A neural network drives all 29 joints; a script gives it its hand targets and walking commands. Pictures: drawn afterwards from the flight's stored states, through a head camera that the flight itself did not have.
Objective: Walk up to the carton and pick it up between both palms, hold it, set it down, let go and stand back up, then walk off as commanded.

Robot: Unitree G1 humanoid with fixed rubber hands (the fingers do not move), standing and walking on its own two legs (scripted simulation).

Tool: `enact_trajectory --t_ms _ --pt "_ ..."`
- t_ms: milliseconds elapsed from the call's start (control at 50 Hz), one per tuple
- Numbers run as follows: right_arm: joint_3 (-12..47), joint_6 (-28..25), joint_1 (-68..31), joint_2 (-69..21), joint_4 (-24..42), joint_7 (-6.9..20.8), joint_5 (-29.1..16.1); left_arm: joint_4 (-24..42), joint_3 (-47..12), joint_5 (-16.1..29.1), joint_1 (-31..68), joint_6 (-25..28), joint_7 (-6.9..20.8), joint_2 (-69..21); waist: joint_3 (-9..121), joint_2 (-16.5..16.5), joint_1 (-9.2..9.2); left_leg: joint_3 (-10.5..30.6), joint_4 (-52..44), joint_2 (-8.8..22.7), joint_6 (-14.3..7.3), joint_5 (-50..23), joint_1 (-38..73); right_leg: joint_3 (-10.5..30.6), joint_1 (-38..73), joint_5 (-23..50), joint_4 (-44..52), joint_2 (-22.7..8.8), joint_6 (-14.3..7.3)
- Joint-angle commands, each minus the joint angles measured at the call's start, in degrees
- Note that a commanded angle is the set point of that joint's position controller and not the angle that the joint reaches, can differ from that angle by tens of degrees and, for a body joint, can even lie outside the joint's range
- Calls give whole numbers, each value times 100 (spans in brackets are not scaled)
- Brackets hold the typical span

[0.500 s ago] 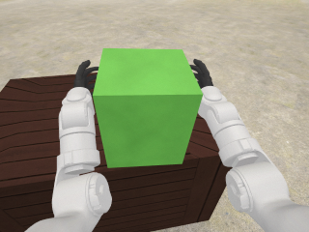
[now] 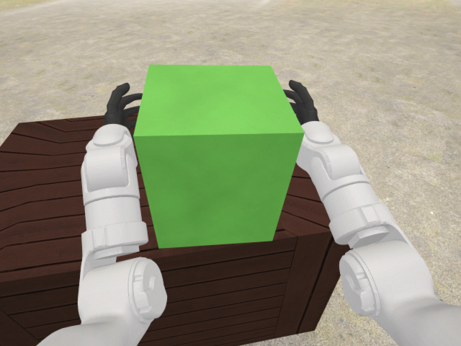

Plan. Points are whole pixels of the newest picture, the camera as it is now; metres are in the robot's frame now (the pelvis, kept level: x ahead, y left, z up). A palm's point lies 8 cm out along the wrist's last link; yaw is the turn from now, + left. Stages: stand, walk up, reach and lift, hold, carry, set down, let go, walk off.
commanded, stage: hold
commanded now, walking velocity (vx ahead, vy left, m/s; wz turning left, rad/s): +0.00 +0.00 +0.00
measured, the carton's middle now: (214, 157) +0.39 +0.02 +0.17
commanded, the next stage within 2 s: none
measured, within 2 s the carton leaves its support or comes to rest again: neither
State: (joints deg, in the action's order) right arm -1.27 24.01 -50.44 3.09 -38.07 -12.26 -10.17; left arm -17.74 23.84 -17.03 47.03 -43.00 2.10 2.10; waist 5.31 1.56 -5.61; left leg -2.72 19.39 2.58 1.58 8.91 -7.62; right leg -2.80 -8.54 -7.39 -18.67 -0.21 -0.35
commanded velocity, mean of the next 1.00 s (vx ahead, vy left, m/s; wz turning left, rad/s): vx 0.00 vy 0.00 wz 0.00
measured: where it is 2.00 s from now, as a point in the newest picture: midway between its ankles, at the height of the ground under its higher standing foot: outside the picture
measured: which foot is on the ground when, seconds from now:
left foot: down 0.00-1.00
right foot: down 0.00-1.00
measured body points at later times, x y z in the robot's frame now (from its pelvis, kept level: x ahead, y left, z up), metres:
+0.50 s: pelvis +0.00 +0.00 +0.00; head -0.06 +0.01 +0.45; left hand +0.40 +0.16 +0.25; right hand +0.39 -0.14 +0.23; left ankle +0.02 +0.13 -0.75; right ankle +0.03 -0.11 -0.75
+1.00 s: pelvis +0.00 +0.00 +0.00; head -0.06 +0.01 +0.45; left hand +0.40 +0.16 +0.25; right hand +0.39 -0.14 +0.24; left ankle +0.02 +0.13 -0.75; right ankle +0.03 -0.11 -0.75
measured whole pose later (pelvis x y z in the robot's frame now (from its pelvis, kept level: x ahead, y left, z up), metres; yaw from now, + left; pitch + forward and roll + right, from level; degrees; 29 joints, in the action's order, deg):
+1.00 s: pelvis +0.00 +0.00 +0.00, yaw +0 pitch -3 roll +0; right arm -1.3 28.1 -50.4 3.6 -36.1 -12.7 -11.1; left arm -17.3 23.4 -17.0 47.0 -45.6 2.2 2.1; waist 6.8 0.4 -5.6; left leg -2.6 19.4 2.6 1.6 9.0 -7.5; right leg -2.8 -8.4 -7.5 -18.7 -0.2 -0.4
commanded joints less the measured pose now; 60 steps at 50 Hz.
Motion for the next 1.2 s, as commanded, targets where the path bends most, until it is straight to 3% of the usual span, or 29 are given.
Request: enact_trajectory --t_ms 0,280,720,1180 --pt "1865 -170 -4462 -3346 2362 439 -1172 833 -3322 1095 3558 62 678 -3504 2193 -498 -168 139 -76 -569 0 -908 817 -62 1757 887 337 462 247" --pt "1772 -23 -4755 -3391 2301 514 -1150 676 -3227 1136 3766 -9 683 -3491 2093 -353 -101 121 -220 -562 -61 -460 512 -68 1655 466 322 466 236" --pt "1953 109 -4630 -3439 2579 450 -1357 969 -3384 1274 3728 -35 668 -3529 2368 -411 -105 159 -81 -599 1 -997 658 -34 1759 959 253 519 254" --pt "1780 152 -4713 -3430 2317 507 -1236 760 -3227 1186 3811 -45 733 -3484 2149 -408 -100 132 -227 -592 -31 -604 414 -27 1704 605 271 477 224"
